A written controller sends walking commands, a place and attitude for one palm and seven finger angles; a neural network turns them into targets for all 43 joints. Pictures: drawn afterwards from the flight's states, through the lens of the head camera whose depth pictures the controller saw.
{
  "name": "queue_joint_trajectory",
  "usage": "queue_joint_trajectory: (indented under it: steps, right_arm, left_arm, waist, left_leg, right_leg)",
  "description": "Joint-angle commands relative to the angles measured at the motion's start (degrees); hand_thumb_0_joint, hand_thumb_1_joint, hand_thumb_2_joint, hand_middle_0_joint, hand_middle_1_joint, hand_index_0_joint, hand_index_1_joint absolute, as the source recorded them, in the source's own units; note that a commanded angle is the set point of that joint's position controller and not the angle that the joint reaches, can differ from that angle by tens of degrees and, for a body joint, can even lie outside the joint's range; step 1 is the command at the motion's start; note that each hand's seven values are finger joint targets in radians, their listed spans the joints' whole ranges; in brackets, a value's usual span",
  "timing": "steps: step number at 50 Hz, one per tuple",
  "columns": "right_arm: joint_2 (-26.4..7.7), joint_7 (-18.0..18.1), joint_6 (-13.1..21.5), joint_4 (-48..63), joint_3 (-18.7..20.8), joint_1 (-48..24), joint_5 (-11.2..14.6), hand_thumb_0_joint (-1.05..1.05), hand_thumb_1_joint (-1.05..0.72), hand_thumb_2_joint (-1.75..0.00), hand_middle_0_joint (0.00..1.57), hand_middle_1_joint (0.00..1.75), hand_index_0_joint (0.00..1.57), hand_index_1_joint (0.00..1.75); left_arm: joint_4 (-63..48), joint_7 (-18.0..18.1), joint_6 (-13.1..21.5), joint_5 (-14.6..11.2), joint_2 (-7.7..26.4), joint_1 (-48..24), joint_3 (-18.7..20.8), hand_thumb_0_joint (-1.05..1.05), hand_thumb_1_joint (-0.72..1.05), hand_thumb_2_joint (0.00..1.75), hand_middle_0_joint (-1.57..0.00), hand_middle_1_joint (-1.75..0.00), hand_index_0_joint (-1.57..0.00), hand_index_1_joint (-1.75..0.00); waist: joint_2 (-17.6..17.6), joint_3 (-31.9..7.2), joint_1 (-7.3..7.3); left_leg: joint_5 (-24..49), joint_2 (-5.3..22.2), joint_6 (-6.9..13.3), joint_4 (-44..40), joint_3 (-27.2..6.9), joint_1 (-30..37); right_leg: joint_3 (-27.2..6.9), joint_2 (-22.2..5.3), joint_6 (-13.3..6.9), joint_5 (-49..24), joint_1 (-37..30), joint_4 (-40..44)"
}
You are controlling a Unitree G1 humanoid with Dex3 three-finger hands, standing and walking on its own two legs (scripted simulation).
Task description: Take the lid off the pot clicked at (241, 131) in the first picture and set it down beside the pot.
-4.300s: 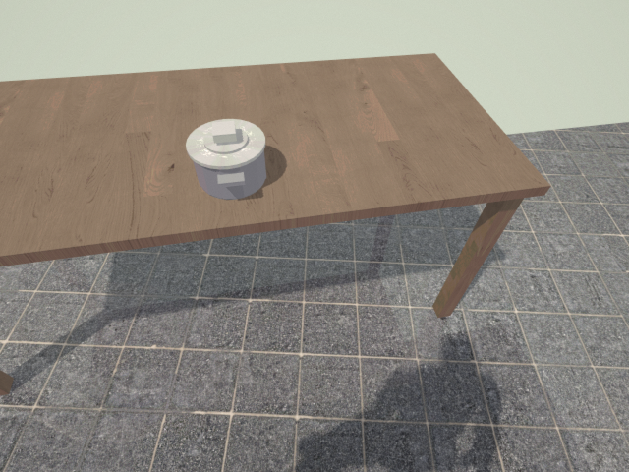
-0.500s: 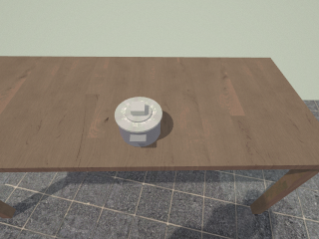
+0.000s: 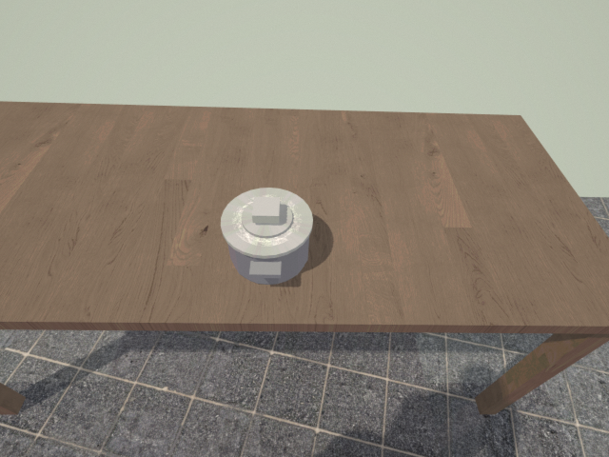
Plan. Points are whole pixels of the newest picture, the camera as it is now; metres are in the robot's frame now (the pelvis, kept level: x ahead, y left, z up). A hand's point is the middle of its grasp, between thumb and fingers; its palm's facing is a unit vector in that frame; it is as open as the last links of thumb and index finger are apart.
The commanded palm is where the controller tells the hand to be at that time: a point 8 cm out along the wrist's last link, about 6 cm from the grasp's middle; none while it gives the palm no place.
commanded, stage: look again from close up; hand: left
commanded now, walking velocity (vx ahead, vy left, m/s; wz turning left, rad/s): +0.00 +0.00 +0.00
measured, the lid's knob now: (266, 209) +0.50 +0.10 +0.01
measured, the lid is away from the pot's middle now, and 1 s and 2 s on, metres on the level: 0.00 0.00 0.00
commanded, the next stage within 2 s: lift the closed hand beside the body in 0.04 s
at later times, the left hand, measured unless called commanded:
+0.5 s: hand out of the picture +0.12 +0.17 -0.07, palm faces +0.20 -0.95 -0.23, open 4.9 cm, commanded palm +0.07 +0.23 -0.05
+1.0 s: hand out of the picture +0.10 +0.20 -0.05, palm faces +0.25 -0.90 -0.36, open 3.1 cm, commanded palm +0.06 +0.24 -0.01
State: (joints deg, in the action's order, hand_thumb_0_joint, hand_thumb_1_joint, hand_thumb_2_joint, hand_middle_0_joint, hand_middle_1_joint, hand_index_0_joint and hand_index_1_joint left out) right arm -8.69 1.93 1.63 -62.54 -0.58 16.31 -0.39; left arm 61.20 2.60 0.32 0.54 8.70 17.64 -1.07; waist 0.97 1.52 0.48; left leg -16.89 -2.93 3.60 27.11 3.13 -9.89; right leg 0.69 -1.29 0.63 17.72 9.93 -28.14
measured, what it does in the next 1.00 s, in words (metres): stands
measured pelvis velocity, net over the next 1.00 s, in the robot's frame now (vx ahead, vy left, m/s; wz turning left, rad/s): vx -0.01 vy -0.03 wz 0.04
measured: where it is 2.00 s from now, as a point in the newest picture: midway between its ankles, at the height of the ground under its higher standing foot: outside the picture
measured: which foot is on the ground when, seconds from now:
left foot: down 0.00-1.00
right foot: down 0.00-1.00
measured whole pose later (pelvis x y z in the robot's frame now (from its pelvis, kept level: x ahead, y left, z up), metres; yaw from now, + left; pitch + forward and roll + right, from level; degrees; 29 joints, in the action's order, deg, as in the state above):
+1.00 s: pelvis -0.01 -0.03 +0.00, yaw +2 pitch +1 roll +0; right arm -11.5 4.4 6.6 -36.7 -0.7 13.9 1.0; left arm 5.9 4.8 1.2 -1.1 13.3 32.9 6.3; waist -1.7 0.1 2.0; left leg -17.7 -1.0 1.1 31.8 0.2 -14.9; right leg 3.7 0.6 -1.9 18.8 13.6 -31.4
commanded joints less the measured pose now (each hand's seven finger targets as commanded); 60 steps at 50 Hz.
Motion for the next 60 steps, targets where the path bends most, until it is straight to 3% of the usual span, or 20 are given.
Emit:
queue_joint_trajectory:
  steps: [1, 6, 7, 8, 9, 10, 11, 12, 14, 16, 18, 20, 22, 32, 40, 43, 46, 50, 54, 60]
  right_arm:
    - [-5.6, 0.1, 0.8, 1.2, 0.9, 3.1, 0.1, 0.0, -0.9, -0.9, 0.2, 0.3, 0.2, 0.3]
    - [-5.3, 0.1, 0.8, 0.7, 0.9, 2.9, 0.1, 0.0, -0.9, -0.9, 0.2, 0.3, 0.2, 0.3]
    - [-8.0, -0.3, 0.6, 4.2, 1.0, -1.4, 0.4, 0.0, -0.9, -0.9, 0.2, 0.3, 0.2, 0.3]
    - [-13.6, -1.0, 10.9, 22.8, 2.0, -0.4, 4.1, 0.0, -0.9, -0.9, 0.2, 0.3, 0.2, 0.3]
    - [-10.4, 1.5, 14.7, 20.5, 0.4, -5.0, 3.9, 0.0, -0.9, -0.9, 0.2, 0.3, 0.2, 0.3]
    - [-9.1, 0.8, 15.1, 20.2, 0.9, -5.8, 4.9, 0.0, -0.9, -0.9, 0.2, 0.3, 0.2, 0.3]
    - [-10.6, 0.2, 15.5, 19.2, 1.0, -5.3, 4.0, 0.0, -0.9, -0.9, 0.2, 0.3, 0.2, 0.3]
    - [-11.1, -0.3, 15.5, 20.2, 1.3, -5.4, 2.9, 0.0, -0.9, -0.9, 0.2, 0.3, 0.2, 0.3]
    - [-12.0, -1.5, 13.2, 22.3, 3.5, -5.0, 1.5, 0.0, -0.9, -0.9, 0.2, 0.3, 0.2, 0.3]
    - [-11.7, -2.3, 11.2, 26.5, 4.7, -7.3, 1.3, 0.0, -0.9, -0.9, 0.2, 0.3, 0.2, 0.3]
    - [-11.4, -2.1, 10.4, 31.4, 3.9, -9.9, 1.6, 0.0, -0.9, -0.9, 0.2, 0.3, 0.2, 0.3]
    - [-11.2, -1.2, 8.9, 33.6, 3.7, -10.5, 2.0, 0.0, -0.9, -0.9, 0.2, 0.3, 0.2, 0.3]
    - [-10.6, -0.5, 8.1, 36.1, 3.2, -10.4, 2.1, 0.0, -0.9, -0.9, 0.2, 0.3, 0.2, 0.3]
    - [-10.1, 2.1, 6.9, 39.1, 2.2, -9.4, 1.6, 0.0, -0.9, -0.9, 0.2, 0.3, 0.2, 0.3]
    - [-9.9, 2.7, 7.3, 37.6, 2.1, -10.5, 1.4, 0.0, -0.9, -0.9, 0.2, 0.3, 0.2, 0.3]
    - [-10.0, 2.8, 7.6, 37.0, 2.2, -10.9, 1.3, 0.0, -0.9, -0.9, 0.2, 0.3, 0.2, 0.3]
    - [-9.4, 2.9, 8.9, 37.3, 2.1, -11.2, 1.4, 0.0, -0.9, -0.9, 0.2, 0.3, 0.2, 0.3]
    - [-9.0, 3.0, 9.2, 35.7, 2.7, -11.7, 1.5, 0.0, -0.9, -0.9, 0.2, 0.3, 0.2, 0.3]
    - [-8.8, 2.9, 9.8, 36.1, 2.9, -11.9, 1.5, 0.0, -0.9, -0.9, 0.2, 0.3, 0.2, 0.3]
    - [-8.6, 3.0, 9.4, 36.3, 2.8, -12.3, 1.6, 0.0, -0.9, -0.9, 0.2, 0.3, 0.2, 0.3]
  left_arm:
    - [-1.4, 0.2, 0.8, 0.2, 5.5, 4.7, 1.0, 0.0, 0.9, 0.9, -0.2, -0.3, -0.2, -0.3]
    - [-1.1, 0.2, 0.8, 0.2, 5.4, 4.7, 0.9, 0.0, 0.9, 0.9, -0.2, -0.3, -0.2, -0.3]
    - [1.0, 2.0, 2.0, 1.1, 6.2, 6.5, 1.2, 0.0, 0.9, 0.9, -0.2, -0.3, -0.2, -0.3]
    - [-71.1, 2.5, 10.2, -5.6, 14.8, -30.9, 1.0, 0.0, 0.9, 0.9, -0.24, -0.35, -0.24, -0.35]
    - [-60.1, 5.0, 5.7, -1.5, 13.1, -9.4, 1.9, 0.0, 0.9, 0.9, -0.29, -0.4, -0.29, -0.4]
    - [-53.5, 6.5, -1.1, -2.7, 4.7, 2.1, -2.5, 0.0, 0.9, 0.9, -0.33, -0.44, -0.33, -0.44]
    - [-48.9, 6.0, -2.7, -2.0, -0.1, 3.3, -5.3, 0.0, 0.9, 0.9, -0.38, -0.49, -0.38, -0.49]
    - [-43.8, 5.7, -2.7, -0.5, -1.4, 4.2, -6.0, 0.0, 0.9, 0.9, -0.42, -0.54, -0.42, -0.54]
    - [-32.5, 4.3, -2.8, 1.2, -1.2, 12.6, -2.7, 0.0, 0.9, 0.9, -0.51, -0.64, -0.51, -0.64]
    - [-37.0, 3.2, -0.8, 0.6, 4.3, 21.0, 4.3, 0.0, 0.9, 0.9, -0.6, -0.73, -0.6, -0.73]
    - [-48.9, 2.2, 1.7, -0.3, 7.4, 16.0, 6.0, 0.0, 0.9, 0.9, -0.68, -0.83, -0.68, -0.83]
    - [-49.4, 2.3, 3.0, -0.7, 10.5, 12.4, 9.4, 0.0, 0.9, 0.9, -0.77, -0.92, -0.77, -0.92]
    - [-53.1, 1.9, 4.4, -1.3, 9.9, 10.8, 9.3, 0.0, 0.9, 0.9, -0.86, -1.02, -0.86, -1.02]
    - [-58.9, 2.0, 5.3, -2.1, 10.4, 6.8, 8.6, 0.0, 0.9, 0.9, -1.3, -1.5, -1.3, -1.5]
    - [-59.6, 2.5, 4.4, -1.6, 12.4, 13.1, 11.6, 0.0, 0.9, 0.9, -1.3, -1.5, -1.3, -1.5]
    - [-59.1, 2.4, 4.3, -1.4, 12.6, 14.1, 11.9, 0.0, 0.9, 0.9, -1.3, -1.5, -1.3, -1.5]
    - [-67.6, 2.6, 5.0, -1.7, 13.5, 15.6, 12.2, 0.0, 0.9, 0.9, -1.3, -1.5, -1.3, -1.5]
    - [-66.3, 3.0, 4.4, -1.5, 12.9, 19.1, 13.0, 0.0, 0.9, 0.9, -1.3, -1.5, -1.3, -1.5]
    - [-73.3, 2.9, 5.3, -1.6, 13.5, 20.8, 13.3, 0.0, 0.9, 0.9, -1.3, -1.5, -1.3, -1.5]
    - [-77.3, 2.8, 5.6, -1.8, 13.7, 20.1, 13.8, 0.0, 0.9, 0.9, -1.3, -1.5, -1.3, -1.5]
  waist:
    - [-1.3, 1.7, -0.25]
    - [-0.6, 2.4, -0.11]
    - [-2.2, 3.6, 0.77]
    - [-10.7, -22.1, 0.15]
    - [-18.8, -22.9, 1.18]
    - [-14.3, -15.6, 0.39]
    - [-7.1, -7.6, -0.52]
    - [-1.2, -2.2, -1.22]
    - [7.9, 0.1, 0.28]
    - [8.7, -3.2, 3.32]
    - [3.7, -3.1, 2.61]
    - [2.9, 0.7, 1.26]
    - [-1.6, 0.1, 1.11]
    - [-2.8, -5.0, -0.3]
    - [-2.4, -6.3, 1.28]
    - [1.2, -6.0, 1.4]
    - [-4.2, -9.5, 2.46]
    - [1.0, -5.0, 2.2]
    - [-1.5, -7.3, 2.66]
    - [-1.6, -3.8, 2.36]
  left_leg:
    - [17.7, 8.5, -0.6, -4.4, -7.8, 1.0]
    - [17.0, 8.4, -0.6, -5.0, -7.9, 0.7]
    - [27.2, 9.4, -2.3, 3.9, -5.9, -2.4]
    - [28.3, 4.4, -5.6, -4.1, -8.4, 10.4]
    - [32.8, 6.9, -6.3, -3.5, -7.5, 14.4]
    - [29.4, 6.0, -6.4, -3.6, -7.7, 9.9]
    - [25.4, 5.3, -5.1, -4.0, -7.5, 7.0]
    - [22.8, 5.1, -3.9, -3.5, -7.7, 4.0]
    - [21.1, 5.1, -2.9, -2.6, -7.6, -2.2]
    - [18.7, 4.4, -3.5, -2.5, -5.6, -3.4]
    - [13.5, 3.5, -3.3, -2.8, -4.2, -3.7]
    - [7.7, 3.2, -3.0, -2.5, -3.5, -5.6]
    - [5.3, 2.5, -2.8, -2.3, -2.9, -5.2]
    - [5.1, 1.4, -1.7, 1.5, -2.1, -3.5]
    - [10.1, 1.9, -1.6, 1.9, -2.8, -3.3]
    - [10.3, 2.0, -1.2, 2.1, -3.0, -4.2]
    - [12.4, 2.2, -1.2, 1.5, -2.9, -1.2]
    - [12.8, 2.7, -1.2, 1.0, -3.4, -2.0]
    - [15.3, 2.8, -1.1, 0.5, -3.0, 0.4]
    - [15.2, 3.1, -1.3, -0.9, -3.2, 1.5]
  right_leg:
    - [-4.3, -4.7, -3.2, -12.7, 2.4, 4.3]
    - [-4.3, -4.8, -3.1, -12.6, 2.1, 4.9]
    - [-5.3, -6.1, -1.9, -25.3, 3.5, 4.6]
    - [-0.8, -2.1, -3.0, -22.0, -2.9, 1.2]
    - [-0.5, -0.5, -4.1, -14.6, 0.5, -0.2]
    - [2.2, -0.3, -2.7, -10.0, 2.6, -0.3]
    - [3.1, 0.4, -2.6, -10.9, 3.3, 2.0]
    - [4.0, 0.8, -2.3, -11.9, 5.1, 3.2]
    - [5.0, 1.1, -1.8, -12.2, 6.5, 2.7]
    - [4.4, 0.6, -2.0, -12.7, 2.8, 2.4]
    - [3.2, 0.2, -2.0, -10.2, 2.6, 2.8]
    - [2.6, 0.2, -1.8, -6.8, 5.2, 4.1]
    - [1.7, 0.2, -2.0, -5.2, 5.7, 4.2]
    - [0.4, 0.4, -1.5, -7.0, 6.3, 4.3]
    - [1.2, 0.1, -1.5, -12.1, 4.2, 2.6]
    - [1.3, 0.0, -1.2, -12.1, 4.5, 2.2]
    - [1.1, -0.4, -1.4, -13.1, 2.3, 2.3]
    - [2.0, -0.1, -1.2, -12.9, 3.7, 3.2]
    - [1.6, -0.4, -1.1, -15.3, 1.9, 3.3]
    - [1.9, -0.1, -1.2, -14.6, 2.1, 5.1]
